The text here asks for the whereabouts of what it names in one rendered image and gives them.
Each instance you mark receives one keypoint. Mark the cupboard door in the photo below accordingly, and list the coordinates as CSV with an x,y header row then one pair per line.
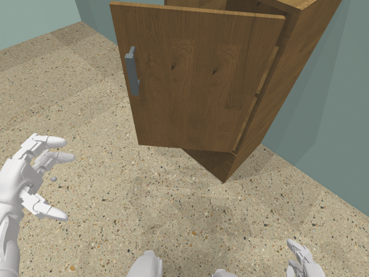
x,y
199,70

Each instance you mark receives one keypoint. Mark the right robot hand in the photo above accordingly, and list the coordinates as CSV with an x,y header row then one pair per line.
x,y
307,267

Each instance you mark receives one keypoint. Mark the handle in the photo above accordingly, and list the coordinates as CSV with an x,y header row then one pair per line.
x,y
132,73

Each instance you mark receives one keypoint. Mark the left robot hand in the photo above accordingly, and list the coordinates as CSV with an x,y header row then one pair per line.
x,y
17,173

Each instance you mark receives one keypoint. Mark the left robot thigh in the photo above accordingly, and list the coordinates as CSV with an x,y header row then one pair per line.
x,y
146,266

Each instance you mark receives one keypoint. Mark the robot left shin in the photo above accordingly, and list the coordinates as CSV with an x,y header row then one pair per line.
x,y
149,252

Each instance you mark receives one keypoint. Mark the robot left forearm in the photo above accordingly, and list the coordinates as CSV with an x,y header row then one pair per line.
x,y
10,218

